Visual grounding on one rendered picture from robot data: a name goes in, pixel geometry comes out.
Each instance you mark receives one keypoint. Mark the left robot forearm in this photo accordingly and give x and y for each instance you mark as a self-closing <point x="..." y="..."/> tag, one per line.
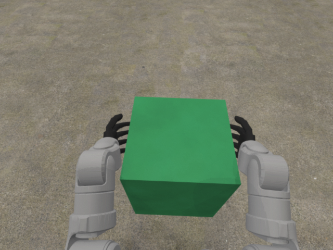
<point x="94" y="211"/>

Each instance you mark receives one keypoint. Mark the right robot hand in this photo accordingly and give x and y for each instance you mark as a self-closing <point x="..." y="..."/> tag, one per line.
<point x="245" y="133"/>

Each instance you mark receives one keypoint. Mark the carton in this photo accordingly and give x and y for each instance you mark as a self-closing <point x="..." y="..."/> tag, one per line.
<point x="179" y="157"/>

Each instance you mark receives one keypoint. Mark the robot left upper arm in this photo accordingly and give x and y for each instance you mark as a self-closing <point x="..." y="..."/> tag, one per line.
<point x="95" y="245"/>

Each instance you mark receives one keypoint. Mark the right robot forearm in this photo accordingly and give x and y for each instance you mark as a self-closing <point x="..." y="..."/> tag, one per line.
<point x="269" y="213"/>

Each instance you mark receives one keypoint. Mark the left robot hand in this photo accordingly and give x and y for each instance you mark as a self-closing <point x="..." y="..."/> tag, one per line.
<point x="112" y="128"/>

